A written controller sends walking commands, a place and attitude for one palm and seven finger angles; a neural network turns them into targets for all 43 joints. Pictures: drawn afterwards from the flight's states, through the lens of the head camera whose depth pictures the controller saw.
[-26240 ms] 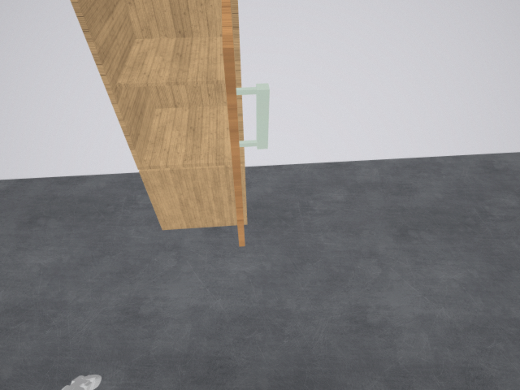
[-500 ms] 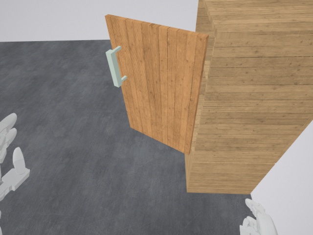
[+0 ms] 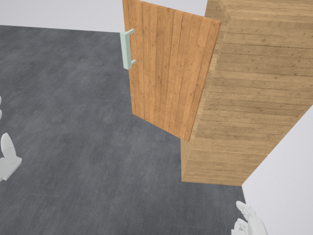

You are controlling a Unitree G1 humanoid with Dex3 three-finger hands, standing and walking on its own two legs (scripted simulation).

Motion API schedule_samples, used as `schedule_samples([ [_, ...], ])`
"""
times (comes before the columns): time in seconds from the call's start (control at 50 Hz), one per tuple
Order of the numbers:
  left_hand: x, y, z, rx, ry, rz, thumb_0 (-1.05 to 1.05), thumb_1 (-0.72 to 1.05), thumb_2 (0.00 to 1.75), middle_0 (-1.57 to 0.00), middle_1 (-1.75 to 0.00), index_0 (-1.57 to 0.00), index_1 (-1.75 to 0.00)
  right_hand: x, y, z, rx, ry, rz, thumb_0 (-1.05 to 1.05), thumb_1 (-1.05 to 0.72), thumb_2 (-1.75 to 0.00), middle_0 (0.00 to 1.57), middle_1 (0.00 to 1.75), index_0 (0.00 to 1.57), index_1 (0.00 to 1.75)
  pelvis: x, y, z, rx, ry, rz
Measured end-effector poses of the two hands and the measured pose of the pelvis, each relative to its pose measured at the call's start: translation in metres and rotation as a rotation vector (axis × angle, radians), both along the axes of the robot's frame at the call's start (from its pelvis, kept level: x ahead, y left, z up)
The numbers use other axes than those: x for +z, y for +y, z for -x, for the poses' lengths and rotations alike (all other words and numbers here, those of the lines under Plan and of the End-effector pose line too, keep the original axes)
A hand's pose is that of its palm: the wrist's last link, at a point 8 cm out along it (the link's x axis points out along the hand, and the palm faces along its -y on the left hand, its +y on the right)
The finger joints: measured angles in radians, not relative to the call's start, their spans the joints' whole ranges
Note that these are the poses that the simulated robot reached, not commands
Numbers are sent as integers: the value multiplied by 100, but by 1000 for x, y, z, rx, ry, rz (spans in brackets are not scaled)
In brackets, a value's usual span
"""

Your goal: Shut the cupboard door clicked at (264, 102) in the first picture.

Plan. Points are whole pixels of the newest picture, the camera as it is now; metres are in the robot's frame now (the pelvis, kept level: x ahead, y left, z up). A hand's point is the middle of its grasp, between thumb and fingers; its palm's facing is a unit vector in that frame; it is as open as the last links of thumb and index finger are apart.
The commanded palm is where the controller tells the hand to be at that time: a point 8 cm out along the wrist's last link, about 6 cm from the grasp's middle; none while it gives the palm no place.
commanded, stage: step back with the hand held close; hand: left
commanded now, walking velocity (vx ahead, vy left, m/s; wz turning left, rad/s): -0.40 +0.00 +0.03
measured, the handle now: (129, 49) +0.75 +0.17 +0.10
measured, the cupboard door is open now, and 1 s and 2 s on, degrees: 61 61 61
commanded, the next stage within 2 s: stop stepping back and stand still in 1.10 s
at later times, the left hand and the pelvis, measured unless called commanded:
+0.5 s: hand out of the picture +0.14 +0.26 +0.18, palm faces +0.51 -0.73 -0.46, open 7.4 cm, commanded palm +0.08 +0.29 +0.20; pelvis -0.05 -0.02 -0.01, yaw +3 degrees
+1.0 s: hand out of the picture +0.08 +0.25 +0.19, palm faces +0.41 -0.83 -0.37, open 7.5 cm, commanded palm +0.02 +0.29 +0.20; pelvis -0.14 +0.00 +0.01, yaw -3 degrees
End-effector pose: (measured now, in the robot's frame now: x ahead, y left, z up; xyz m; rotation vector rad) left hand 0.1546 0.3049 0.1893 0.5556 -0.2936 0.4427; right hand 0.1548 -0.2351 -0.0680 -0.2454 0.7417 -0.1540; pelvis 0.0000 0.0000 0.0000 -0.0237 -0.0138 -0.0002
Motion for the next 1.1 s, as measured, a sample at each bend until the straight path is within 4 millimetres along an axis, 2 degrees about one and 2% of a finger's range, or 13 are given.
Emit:
schedule_samples([
  [0.22, 12, -13, 13, -69, -78, -57, 1, 89, 90, -21, -31, -21, -30, -6, -13, 35, -19, 28, 15, 1, -90, -90, 21, 30, 20, 30, -4, -5, 22, 7, 12, -1],
  [0.32, 13, -10, 23, -86, -67, -107, 1, 88, 90, -21, -31, -21, -30, -4, -17, 47, -37, 19, 31, 1, -90, -90, 21, 30, 20, 30, -6, -4, 31, 14, 13, 5],
  [0.44, 12, -4, 45, -23, -75, -118, 1, 88, 90, -21, -31, -21, -30, -10, -17, 49, -12, 14, 29, 1, -90, -90, 21, 30, 20, 30, -9, -11, 40, 46, 13, 24],
  [0.54, 7, -15, 64, -13, -81, -49, 1, 89, 90, -21, -31, -21, -30, -6, -14, 47, 35, 6, 21, 1, -90, -90, 21, 30, 20, 30, -5, -18, 53, 51, 17, 12],
  [0.62, 9, -20, 76, -44, -93, -15, 1, 88, 90, -21, -31, -21, -30, 2, -9, 50, 51, 12, 26, 1, -90, -90, 21, 30, 20, 30, -1, -13, 63, 64, 23, 0],
  [0.68, 12, -12, 84, -62, -104, -34, 1, 88, 90, -22, -31, -21, -30, 8, -4, 56, 43, 3, 43, 1, -90, -90, 21, 30, 20, 30, 0, -6, 71, 76, 31, 9],
  [0.76, 18, 9, 97, -36, -91, -84, 1, 88, 90, -22, -31, -21, -30, 14, 7, 66, 30, -32, 46, 1, -90, -90, 21, 30, 20, 30, 2, 1, 85, 78, 22, 51],
  [0.84, 22, 22, 112, 11, -83, -40, 1, 88, 90, -21, -31, -21, -30, 20, 18, 80, 43, -38, 18, 1, -90, -90, 21, 30, 20, 30, 11, 2, 94, 52, 43, 78],
  [0.9, 18, 15, 119, 2, -77, 22, 1, 89, 90, -21, -31, -21, -30, 21, 24, 91, 64, -40, 1, 1, -90, -90, 21, 30, 20, 30, 15, 1, 105, 16, 65, 72],
  [0.98, 8, -8, 118, -92, -79, 36, 1, 89, 90, -21, -30, -20, -30, 13, 22, 109, 71, -44, -3, 1, -90, -90, 21, 30, 20, 30, 7, -5, 131, -50, 79, 35],
  [1.04, 10, -24, 113, -184, -89, 47, 1, 89, 90, -21, -31, -20, -30, 10, 14, 133, 12, -35, -2, 1, -90, -90, 21, 30, 20, 30, 6, -4, 146, -51, 48, 46],
  [1.1, 16, -30, 118, -260, -97, 2, 1, 89, 90, -21, -31, -21, -30, 12, 3, 160, -63, -37, 9, 1, -90, -90, 21, 30, 20, 30, 4, -3, 154, -39, 30, 48],
])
